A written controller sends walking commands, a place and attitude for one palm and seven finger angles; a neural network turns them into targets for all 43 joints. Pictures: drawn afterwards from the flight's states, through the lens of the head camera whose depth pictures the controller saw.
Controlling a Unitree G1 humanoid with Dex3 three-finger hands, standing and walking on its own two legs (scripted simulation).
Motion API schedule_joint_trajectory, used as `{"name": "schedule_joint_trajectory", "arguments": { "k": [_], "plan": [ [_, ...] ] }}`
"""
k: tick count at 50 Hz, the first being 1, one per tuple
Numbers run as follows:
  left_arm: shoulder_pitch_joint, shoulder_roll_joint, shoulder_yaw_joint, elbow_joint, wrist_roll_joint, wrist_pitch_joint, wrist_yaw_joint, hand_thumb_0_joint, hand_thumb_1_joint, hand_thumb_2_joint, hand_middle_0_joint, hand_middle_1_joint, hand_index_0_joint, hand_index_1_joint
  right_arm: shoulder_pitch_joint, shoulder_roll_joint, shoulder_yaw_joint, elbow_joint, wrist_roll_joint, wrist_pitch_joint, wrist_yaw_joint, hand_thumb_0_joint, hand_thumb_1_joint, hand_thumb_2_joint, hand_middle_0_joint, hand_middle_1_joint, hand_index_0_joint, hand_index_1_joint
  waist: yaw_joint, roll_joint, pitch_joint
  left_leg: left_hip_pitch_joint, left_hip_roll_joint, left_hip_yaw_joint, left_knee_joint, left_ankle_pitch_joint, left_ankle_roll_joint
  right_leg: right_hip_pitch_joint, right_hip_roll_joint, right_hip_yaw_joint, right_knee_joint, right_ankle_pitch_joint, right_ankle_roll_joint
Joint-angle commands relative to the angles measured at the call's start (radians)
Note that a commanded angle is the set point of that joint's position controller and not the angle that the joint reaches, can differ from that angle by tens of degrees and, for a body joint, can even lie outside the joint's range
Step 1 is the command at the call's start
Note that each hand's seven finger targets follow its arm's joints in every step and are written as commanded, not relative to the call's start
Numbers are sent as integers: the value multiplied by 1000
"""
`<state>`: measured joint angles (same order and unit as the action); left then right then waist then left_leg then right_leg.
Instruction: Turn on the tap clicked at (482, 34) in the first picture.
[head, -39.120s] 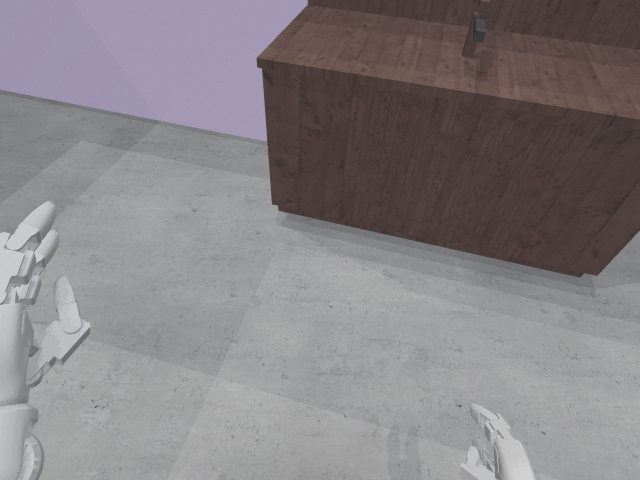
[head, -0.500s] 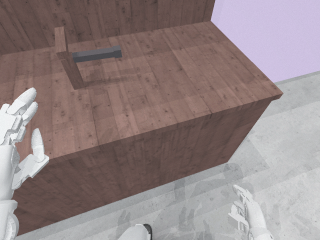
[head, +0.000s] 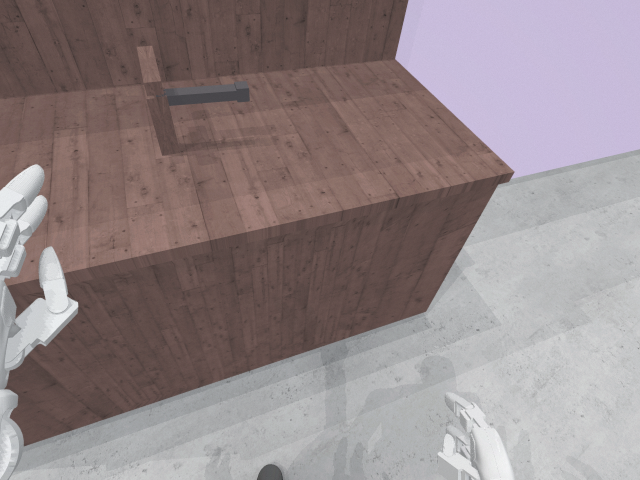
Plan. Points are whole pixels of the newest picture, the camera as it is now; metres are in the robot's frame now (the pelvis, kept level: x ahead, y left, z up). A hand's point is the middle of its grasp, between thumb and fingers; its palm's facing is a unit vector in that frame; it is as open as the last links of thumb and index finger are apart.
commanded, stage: stop stepping back and stand still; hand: left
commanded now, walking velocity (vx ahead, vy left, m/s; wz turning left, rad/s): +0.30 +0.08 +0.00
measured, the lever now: (242, 91) +0.77 +0.21 +0.07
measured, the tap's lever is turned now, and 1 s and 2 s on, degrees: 86 86 86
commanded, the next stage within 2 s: stand and check the lever's angle in 1.02 s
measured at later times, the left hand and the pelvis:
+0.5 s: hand out of the picture +0.09 +0.24 +0.16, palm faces +0.38 -0.83 -0.41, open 7.4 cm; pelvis -0.12 +0.00 -0.01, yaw +0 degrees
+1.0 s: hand out of the picture +0.06 +0.28 +0.18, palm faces +0.44 -0.84 -0.33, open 7.4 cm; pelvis -0.15 +0.02 +0.01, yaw +2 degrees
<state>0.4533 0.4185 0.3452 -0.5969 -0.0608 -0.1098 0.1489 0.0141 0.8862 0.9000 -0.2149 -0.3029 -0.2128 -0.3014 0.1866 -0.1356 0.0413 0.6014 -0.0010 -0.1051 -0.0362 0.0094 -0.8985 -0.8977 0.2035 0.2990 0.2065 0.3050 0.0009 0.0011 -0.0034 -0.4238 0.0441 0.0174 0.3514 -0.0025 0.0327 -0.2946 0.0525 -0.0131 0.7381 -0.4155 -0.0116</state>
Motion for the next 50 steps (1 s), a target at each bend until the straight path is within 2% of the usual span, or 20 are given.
{"name": "schedule_joint_trajectory", "arguments": {
  "k": [1, 3, 4, 5, 6, 10, 14, 16, 18, 21, 26, 27, 28, 31, 37, 39, 40, 41, 42, 50],
  "plan": [
    [6, 107, 87, -109, 7, -38, 6, 0, 900, 900, -200, -300, -200, -300, -57, -178, -77, -144, 12, -33, -15, 0, -900, -900, 200, 300, 200, 300, 28, 160, -171, 149, 7, -2, 102, -534, -70, 123, -15, -63, -484, 120, -65],
    [-46, 136, 72, -178, -3, -54, -8, 0, 900, 900, -200, -300, -200, -300, -75, -172, -77, -156, 30, -21, -16, 0, -900, -900, 200, 300, 200, 300, 8, -243, -95, 13, -117, -2, 860, -499, -78, -74, -340, 202, -596, 397, -167],
    [-89, 158, 99, -191, 0, -60, 4, 0, 900, 900, -200, -300, -200, -300, -83, -177, -59, -159, 24, -28, -16, 0, -900, -900, 200, 300, 200, 300, -10, -221, -90, -155, -127, -54, 1055, -495, -81, -66, -411, 265, -553, 563, -173],
    [-93, 120, 61, -144, -14, -57, -17, 0, 900, 900, -200, -300, -200, -300, -41, -168, -62, -143, 39, -26, -10, 0, -900, -900, 200, 300, 200, 300, -31, -260, -108, -155, -88, -90, 1176, -371, -81, -71, -388, 127, -470, 488, -165],
    [-110, 132, 75, -78, -14, -56, -32, 0, 900, 900, -200, -300, -200, -300, -45, -206, -97, -148, 57, -32, -10, 0, -900, -900, 200, 300, 200, 300, -33, -376, -37, -174, -67, -125, 1173, -317, -83, -105, -349, 162, -486, 398, -151],
    [-140, 162, 107, 4, 5, -84, -29, 0, 900, 900, -200, -300, -200, -300, -92, -189, -84, -122, 36, -4, -23, 0, -900, -900, 200, 300, 200, 300, -35, 33, 51, -63, 26, -81, 836, -275, -22, -201, -320, 132, -445, 249, -115],
    [-74, 137, 114, -103, 4, -88, 6, 0, 900, 900, -200, -300, -200, -300, -56, -181, -91, -124, 41, -54, -38, 0, -900, -900, 200, 300, 200, 300, 8, -108, -127, 106, -16, 43, 285, -449, 27, 55, -280, 170, -348, 191, -123],
    [-26, 142, 131, -185, 1, -93, 24, 0, 900, 900, -200, -300, -200, -300, -21, -192, -98, -138, 27, -74, -50, 0, -900, -900, 200, 300, 200, 300, -7, -7, -225, 249, -44, 77, -17, -340, 36, 150, -198, 112, -149, 230, -79],
    [-3, 142, 134, -247, 0, -94, 36, 0, 900, 900, -200, -300, -200, -300, -24, -216, -111, -161, 23, -82, -53, 0, -900, -900, 200, 300, 200, 300, -12, 345, -195, 461, 171, -143, -62, 42, 109, -133, -33, -69, 218, 29, -5],
    [-45, 161, 151, -202, 21, -118, 27, 0, 900, 900, -200, -300, -200, -300, -8, -187, -97, -88, 25, -109, -43, 0, -900, -900, 200, 300, 200, 300, -53, 324, 24, 376, 275, -325, 3, 182, 182, -402, -94, 27, 222, -167, -10],
    [-59, 105, 118, 36, 12, -74, -8, 0, 900, 900, -200, -300, -200, -300, -32, -217, -104, -77, 30, -75, -23, 0, -900, -900, 200, 300, 200, 300, 7, -103, -34, -38, 49, -29, 478, -339, 67, 293, -66, -33, -284, 247, -12],
    [-57, 124, 119, 47, 9, -67, -16, 0, 900, 900, -200, -300, -200, -300, -60, -205, -116, -102, 37, -63, -19, 0, -900, -900, 200, 300, 200, 300, -4, -337, -33, -157, -65, 43, 790, -536, 34, 257, -257, 289, -416, 96, -78],
    [-54, 133, 139, 22, -9, -74, -32, 0, 900, 900, -200, -300, -200, -300, -77, -209, -126, -123, 41, -62, -22, 0, -900, -900, 200, 300, 200, 300, -17, -374, -16, -159, -79, -57, 1006, -522, 13, 52, -373, 533, -557, -92, -114],
    [-62, 142, 137, -34, -7, -94, -59, 0, 900, 900, -200, -300, -200, -300, -43, -180, -105, -64, 33, -33, 10, 0, -900, -900, 200, 300, 200, 300, -40, -128, 18, -62, 13, -64, 966, -359, -6, -199, -334, 396, -547, -300, -161],
    [-90, 144, 83, -294, 3, -83, 6, 0, 900, 900, -200, -300, -200, -300, -45, -177, -63, -101, 10, -77, -42, 0, -900, -900, 200, 300, 200, 300, -36, 24, -97, 343, -14, 23, 207, -501, 42, -279, -232, 115, -346, -326, -92],
    [-116, 141, 93, -300, 16, -85, 37, 0, 900, 900, -200, -300, -200, -300, -39, -222, -64, -128, 1, -93, -52, 0, -900, -900, 200, 300, 200, 300, -40, 555, -30, 219, 283, -523, -235, -886, 143, -347, 27, -68, 344, -191, -5],
    [-219, 167, 111, -304, 39, -97, 43, 0, 900, 900, -200, -300, -200, -300, -43, -181, -60, -123, 12, -103, -46, 0, -900, -900, 200, 300, 200, 300, -32, 398, 29, 83, 319, -522, -257, -777, 192, -356, -21, 73, 481, -64, -11],
    [-154, 198, 163, -175, 54, -82, 36, 0, 900, 900, -200, -300, -200, -300, -20, -182, -74, -85, 7, -104, -39, 0, -900, -900, 200, 300, 200, 300, -11, 178, -58, 148, 243, -303, -138, -457, 162, -295, -35, 35, 517, -16, -4],
    [-147, 149, 119, -137, 33, -67, 34, 0, 900, 900, -200, -300, -200, -300, 22, -181, -78, -81, 22, -93, -26, 0, -900, -900, 200, 300, 200, 300, -49, 127, -21, 223, 237, -360, -115, -420, 151, -386, -38, 21, 522, 9, 13],
    [-20, 45, 33, -75, 7, -49, 4, 0, 900, 900, -200, -300, -200, -300, -21, -180, -63, -122, 25, -68, -27, 0, -900, -900, 200, 300, 200, 300, -37, 226, -7, 227, 169, -204, -127, -403, 83, -81, -35, -88, -165, 28, 13]
  ]
}}
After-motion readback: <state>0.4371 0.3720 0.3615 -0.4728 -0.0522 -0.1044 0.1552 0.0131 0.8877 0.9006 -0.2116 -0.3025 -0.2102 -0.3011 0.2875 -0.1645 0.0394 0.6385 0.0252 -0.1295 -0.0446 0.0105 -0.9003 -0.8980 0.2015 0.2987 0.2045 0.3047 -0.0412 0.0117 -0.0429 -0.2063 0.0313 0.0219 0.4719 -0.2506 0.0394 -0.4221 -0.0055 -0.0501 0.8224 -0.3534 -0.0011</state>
